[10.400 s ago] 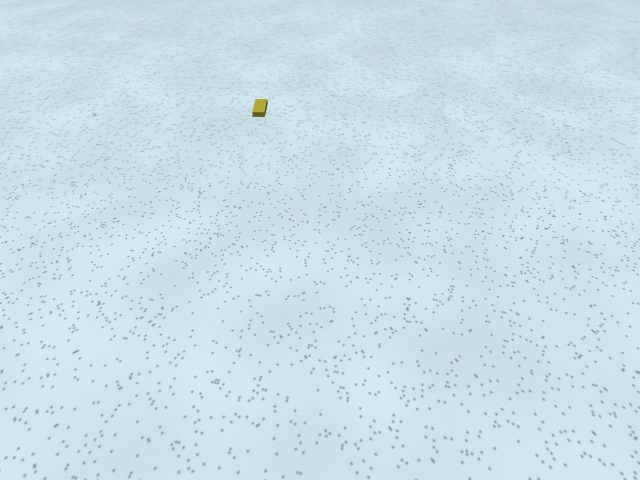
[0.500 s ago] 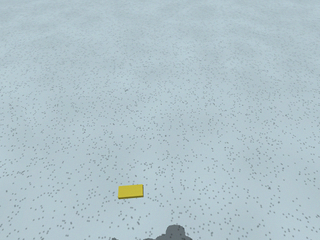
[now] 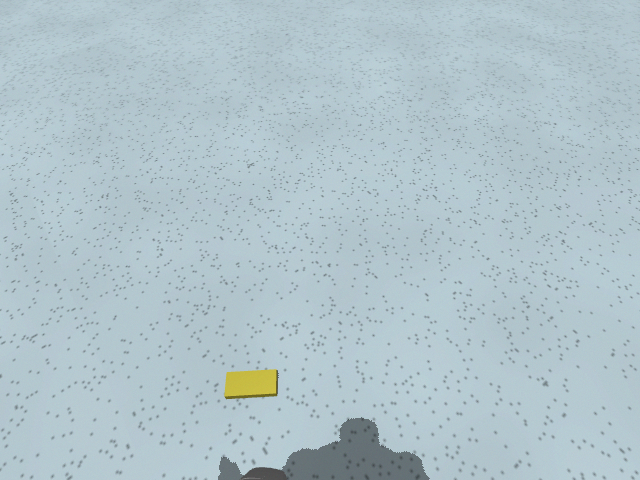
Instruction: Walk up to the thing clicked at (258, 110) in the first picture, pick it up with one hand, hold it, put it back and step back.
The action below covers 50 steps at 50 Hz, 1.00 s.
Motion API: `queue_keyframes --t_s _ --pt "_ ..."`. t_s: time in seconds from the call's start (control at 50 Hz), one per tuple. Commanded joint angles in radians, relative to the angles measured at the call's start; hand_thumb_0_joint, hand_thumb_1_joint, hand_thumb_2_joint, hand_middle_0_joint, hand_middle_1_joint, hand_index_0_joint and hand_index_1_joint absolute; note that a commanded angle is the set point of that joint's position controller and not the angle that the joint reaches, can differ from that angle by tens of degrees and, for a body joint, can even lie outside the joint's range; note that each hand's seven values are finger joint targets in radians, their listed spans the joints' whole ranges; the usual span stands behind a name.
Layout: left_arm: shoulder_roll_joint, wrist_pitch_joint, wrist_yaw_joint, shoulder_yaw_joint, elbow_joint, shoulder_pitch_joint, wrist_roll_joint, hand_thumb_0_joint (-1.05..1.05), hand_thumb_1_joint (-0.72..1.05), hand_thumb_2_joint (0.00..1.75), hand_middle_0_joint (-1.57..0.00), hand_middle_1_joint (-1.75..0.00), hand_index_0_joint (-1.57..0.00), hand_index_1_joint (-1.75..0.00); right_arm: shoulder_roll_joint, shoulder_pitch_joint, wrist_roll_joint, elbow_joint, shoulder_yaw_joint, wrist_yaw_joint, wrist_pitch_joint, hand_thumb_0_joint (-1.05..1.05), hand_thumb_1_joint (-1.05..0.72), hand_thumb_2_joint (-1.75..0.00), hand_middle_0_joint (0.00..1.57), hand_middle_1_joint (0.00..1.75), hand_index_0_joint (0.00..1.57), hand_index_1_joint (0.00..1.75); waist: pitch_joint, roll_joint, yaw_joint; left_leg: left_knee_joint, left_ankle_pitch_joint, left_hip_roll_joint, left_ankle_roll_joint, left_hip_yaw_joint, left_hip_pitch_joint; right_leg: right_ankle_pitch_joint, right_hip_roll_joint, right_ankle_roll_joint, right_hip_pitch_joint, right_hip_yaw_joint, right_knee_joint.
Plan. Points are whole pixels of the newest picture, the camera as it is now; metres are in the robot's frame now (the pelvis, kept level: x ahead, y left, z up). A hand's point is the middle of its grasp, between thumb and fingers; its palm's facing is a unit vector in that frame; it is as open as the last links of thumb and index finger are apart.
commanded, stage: walk up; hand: left
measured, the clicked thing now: (251, 384) +0.42 +0.26 -0.75
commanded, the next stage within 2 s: none
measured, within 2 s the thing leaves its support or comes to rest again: neither
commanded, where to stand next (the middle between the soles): +0.03 +0.04 m, yaw -2 degrees
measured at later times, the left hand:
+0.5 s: hand (170, 448) +0.16 +0.24 -0.15, palm faces -0.01 -0.91 -0.41, open 7.4 cm
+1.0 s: hand out of the picture +0.10 +0.30 -0.12, palm faces +0.09 -0.86 -0.51, open 7.4 cm
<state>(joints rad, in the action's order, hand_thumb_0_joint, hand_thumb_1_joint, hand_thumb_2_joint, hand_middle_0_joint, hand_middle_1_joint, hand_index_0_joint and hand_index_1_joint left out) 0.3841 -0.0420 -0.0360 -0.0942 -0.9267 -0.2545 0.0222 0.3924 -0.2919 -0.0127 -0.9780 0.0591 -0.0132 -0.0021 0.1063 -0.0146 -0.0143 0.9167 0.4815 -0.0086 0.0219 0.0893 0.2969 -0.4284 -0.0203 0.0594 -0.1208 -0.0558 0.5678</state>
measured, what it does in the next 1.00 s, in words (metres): steps on the spot: left foot, then right foot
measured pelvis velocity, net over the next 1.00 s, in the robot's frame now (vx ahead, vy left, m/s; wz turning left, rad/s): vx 0.04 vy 0.00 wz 0.10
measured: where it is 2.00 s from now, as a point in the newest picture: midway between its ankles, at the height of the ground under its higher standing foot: outside the picture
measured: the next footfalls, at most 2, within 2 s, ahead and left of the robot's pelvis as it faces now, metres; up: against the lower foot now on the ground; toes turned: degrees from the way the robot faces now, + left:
left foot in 0.26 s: +0.28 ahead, +0.05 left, +0.00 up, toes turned +0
right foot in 0.62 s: +0.16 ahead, -0.16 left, +0.00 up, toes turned -4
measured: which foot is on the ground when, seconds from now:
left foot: up 0.00-0.24, down 0.26-0.64, up 0.66-1.00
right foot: down 0.00-0.30, up 0.32-0.60, down 0.62-1.00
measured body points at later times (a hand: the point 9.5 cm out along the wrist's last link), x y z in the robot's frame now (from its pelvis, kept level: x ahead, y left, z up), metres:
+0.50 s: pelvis +0.09 -0.01 -0.01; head +0.16 -0.04 +0.43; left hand +0.17 +0.29 -0.12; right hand +0.27 -0.29 -0.13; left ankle +0.24 +0.05 -0.73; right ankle +0.08 -0.15 -0.67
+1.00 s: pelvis +0.04 +0.00 -0.01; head +0.08 -0.02 +0.43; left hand +0.09 +0.34 -0.09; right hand +0.11 -0.33 -0.15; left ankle -0.01 +0.16 -0.72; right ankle +0.12 -0.15 -0.73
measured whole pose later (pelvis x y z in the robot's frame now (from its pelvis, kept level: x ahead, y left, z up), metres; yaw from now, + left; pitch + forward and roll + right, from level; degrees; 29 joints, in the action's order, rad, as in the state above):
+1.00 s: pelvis +0.04 +0.00 -0.01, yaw +6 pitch -2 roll +0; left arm 0.39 -0.02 0.03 -0.08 -0.75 -0.26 0.05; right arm 0.45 -0.31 -0.02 -0.87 0.09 0.03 0.10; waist 0.11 0.06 -0.02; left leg 0.79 0.54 0.02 -0.03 0.11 0.28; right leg -0.27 0.16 -0.02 -0.40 -0.09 0.71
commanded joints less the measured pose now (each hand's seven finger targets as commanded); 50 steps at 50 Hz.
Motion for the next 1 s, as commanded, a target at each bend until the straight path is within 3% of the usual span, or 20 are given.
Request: queue_keyframes --t_s 0.0,0.06,0.16,0.22,0.24,0.26,0.28,0.3,0.38,0.5,0.58,0.6,0.62,0.64,0.68,0.72,0.78,0.86,0.94,0.98 --pt "0.247 -0.004 0.040 -0.065 0.064 -0.158 -0.022 0.00 0.90 0.90 -0.20 -0.30 -0.20 -0.30 0.178 0.101 0.001 0.147 0.036 -0.009 -0.040 0.00 -0.90 -0.90 0.20 0.30 0.20 0.30 -0.011 -0.054 -0.059 0.244 -0.015 -0.020 0.032 0.008 0.434 0.996 0.277 0.013 0.380 0.275 -0.159" --pt "0.227 -0.014 0.055 -0.046 0.090 -0.128 -0.018 0.00 0.90 0.90 -0.20 -0.30 -0.20 -0.30 0.163 0.121 0.005 0.171 0.033 0.018 -0.022 0.00 -0.90 -0.90 0.20 0.30 0.20 0.30 0.014 -0.070 -0.036 0.118 -0.129 -0.040 0.037 -0.028 0.368 0.946 0.185 -0.075 0.295 0.169 -0.207" --pt "0.187 -0.016 0.074 -0.015 0.110 -0.048 -0.017 0.00 0.90 0.90 -0.20 -0.30 -0.20 -0.30 0.115 0.201 0.008 0.170 0.004 0.034 -0.015 0.00 -0.90 -0.90 0.20 0.30 0.20 0.30 0.028 -0.082 -0.034 -0.370 -0.397 -0.043 -0.001 -0.189 0.110 0.849 0.107 -0.064 0.150 0.051 -0.182" --pt "0.184 -0.009 0.083 0.004 0.127 -0.011 -0.041 0.00 0.90 0.90 -0.20 -0.30 -0.20 -0.30 0.147 0.005 -0.008 0.111 0.039 0.017 -0.012 0.00 -0.90 -0.90 0.20 0.30 0.20 0.30 -0.160 -0.046 0.060 -0.423 -0.638 -0.032 0.069 -0.121 -0.328 0.871 0.151 -0.048 -0.017 0.092 0.105" --pt "0.164 -0.011 0.086 0.009 0.122 -0.050 -0.059 0.00 0.90 0.90 -0.20 -0.30 -0.20 -0.30 0.194 -0.024 -0.018 0.126 0.059 0.010 -0.007 0.00 -0.90 -0.90 0.20 0.30 0.20 0.30 -0.219 0.022 0.096 -0.418 -0.801 0.023 0.125 -0.033 -0.473 0.758 0.087 -0.082 -0.122 0.094 0.268" --pt "0.128 -0.006 0.091 0.013 0.124 -0.102 -0.078 0.00 0.90 0.90 -0.20 -0.30 -0.20 -0.30 0.245 -0.031 -0.029 0.159 0.078 0.000 0.002 0.00 -0.90 -0.90 0.20 0.30 0.20 0.30 -0.289 0.215 0.104 -0.428 -1.107 0.249 0.251 0.235 -0.571 0.137 -0.070 -0.132 -0.264 0.058 0.615" --pt "0.147 0.014 0.108 0.007 0.102 -0.197 -0.086 0.00 0.90 0.90 -0.20 -0.30 -0.20 -0.30 0.230 0.015 -0.017 0.189 0.077 -0.012 0.010 0.00 -0.90 -0.90 0.20 0.30 0.20 0.30 -0.336 0.177 0.065 -0.444 -1.211 0.373 0.372 0.378 -0.491 -0.253 -0.111 -0.143 -0.254 0.133 0.795" --pt "0.171 0.034 0.116 0.015 0.081 -0.217 -0.075 0.00 0.90 0.90 -0.20 -0.30 -0.20 -0.30 0.213 0.095 0.012 0.207 0.069 -0.019 0.009 0.00 -0.90 -0.90 0.20 0.30 0.20 0.30 -0.305 0.150 0.040 -0.528 -1.026 0.435 0.397 0.437 -0.349 -0.238 -0.055 -0.120 -0.211 0.185 0.867" --pt "0.225 0.052 0.099 -0.011 0.069 -0.187 -0.061 0.00 0.90 0.90 -0.20 -0.30 -0.20 -0.30 0.156 0.210 0.001 0.272 0.065 -0.003 0.047 0.00 -0.90 -0.90 0.20 0.30 0.20 0.30 -0.101 -0.002 0.013 -0.610 -0.679 0.241 0.184 0.085 -0.039 -0.110 -0.005 -0.052 -0.197 0.180 0.729" --pt "0.180 0.057 0.106 -0.022 0.113 -0.256 -0.048 0.00 0.90 0.90 -0.20 -0.30 -0.20 -0.30 0.185 0.264 -0.051 0.348 0.099 0.030 0.067 0.00 -0.90 -0.90 0.20 0.30 0.20 0.30 -0.142 0.161 -0.004 -0.509 -0.587 0.218 0.225 0.012 -0.012 -0.015 0.050 -0.071 -0.149 0.066 0.340" --pt "0.223 0.066 0.091 -0.065 0.074 -0.426 -0.015 0.00 0.90 0.90 -0.20 -0.30 -0.20 -0.30 0.178 0.363 -0.061 0.412 0.106 0.037 0.098 0.00 -0.90 -0.90 0.20 0.30 0.20 0.30 -0.167 0.080 -0.105 -0.396 0.159 0.137 0.106 0.007 0.358 0.125 0.080 -0.011 0.106 0.049 0.114" --pt "0.263 0.063 0.091 -0.081 0.095 -0.399 0.005 0.00 0.90 0.90 -0.20 -0.30 -0.20 -0.30 0.132 0.336 -0.058 0.414 0.093 0.039 0.108 0.00 -0.90 -0.90 0.20 0.30 0.20 0.30 -0.110 -0.125 -0.111 -0.146 0.219 0.027 0.050 -0.063 0.450 -0.065 0.200 0.043 0.022 0.274 -0.060" --pt "0.363 0.052 0.098 -0.089 0.193 -0.217 0.038 0.00 0.90 0.90 -0.20 -0.30 -0.20 -0.30 0.092 0.239 -0.048 0.405 0.082 0.041 0.118 0.00 -0.90 -0.90 0.20 0.30 0.20 0.30 -0.035 -0.309 -0.061 0.242 0.170 -0.150 -0.025 0.021 0.425 -0.287 0.466 0.165 -0.297 0.676 -0.342" --pt "0.424 0.045 0.111 -0.101 0.261 -0.064 0.048 0.00 0.90 0.90 -0.20 -0.30 -0.20 -0.30 0.172 0.218 -0.036 0.394 0.115 0.037 0.126 0.00 -0.90 -0.90 0.20 0.30 0.20 0.30 0.036 -0.233 -0.045 0.442 0.130 -0.121 -0.035 0.180 0.271 -0.319 0.571 0.272 -0.532 0.800 -0.446" --pt "0.316 0.022 0.122 -0.074 0.260 0.041 0.030 0.00 0.90 0.90 -0.20 -0.30 -0.20 -0.30 0.198 0.163 -0.026 0.338 0.125 0.052 0.114 0.00 -0.90 -0.90 0.20 0.30 0.20 0.30 0.064 -0.048 0.041 0.546 -0.021 -0.113 -0.034 0.208 0.256 -0.044 0.406 0.194 -0.514 0.512 -0.301" --pt "0.281 0.021 0.127 -0.067 0.248 0.110 0.021 0.00 0.90 0.90 -0.20 -0.30 -0.20 -0.30 0.184 0.037 -0.014 0.299 0.118 0.056 0.106 0.00 -0.90 -0.90 0.20 0.30 0.20 0.30 -0.013 -0.092 0.100 0.603 -0.134 -0.147 -0.069 0.175 0.281 0.024 0.283 0.086 -0.401 0.280 -0.247" --pt "0.265 0.006 0.122 -0.069 0.234 -0.043 0.016 0.00 0.90 0.90 -0.20 -0.30 -0.20 -0.30 0.225 0.030 -0.015 0.299 0.111 0.050 0.093 0.00 -0.90 -0.90 0.20 0.30 0.20 0.30 -0.130 -0.044 0.007 0.550 -0.102 -0.123 -0.088 0.151 0.367 0.141 0.296 0.101 -0.055 0.272 -0.155" --pt "0.257 0.004 0.099 -0.079 0.201 -0.134 0.030 0.00 0.90 0.90 -0.20 -0.30 -0.20 -0.30 0.189 0.104 -0.002 0.289 0.074 0.028 0.060 0.00 -0.90 -0.90 0.20 0.30 0.20 0.30 -0.206 -0.196 -0.094 0.115 0.014 -0.031 -0.087 0.063 0.380 0.092 0.276 0.122 0.250 0.221 -0.099" --pt "0.325 0.024 0.080 -0.086 0.208 -0.044 0.029 0.00 0.90 0.90 -0.20 -0.30 -0.20 -0.30 0.193 0.049 -0.008 0.230 0.064 0.034 0.042 0.00 -0.90 -0.90 0.20 0.30 0.20 0.30 -0.125 -0.303 -0.057 -0.277 0.122 0.025 -0.033 -0.035 0.081 0.113 0.303 0.135 -0.030 0.195 -0.071" --pt "0.328 0.037 0.067 -0.073 0.202 0.017 0.001 0.00 0.90 0.90 -0.20 -0.30 -0.20 -0.30 0.196 -0.093 -0.015 0.143 0.071 0.029 0.032 0.00 -0.90 -0.90 0.20 0.30 0.20 0.30 -0.128 -0.191 0.028 -0.454 -0.150 -0.016 -0.006 -0.137 -0.148 0.168 0.286 0.090 -0.211 0.134 0.026"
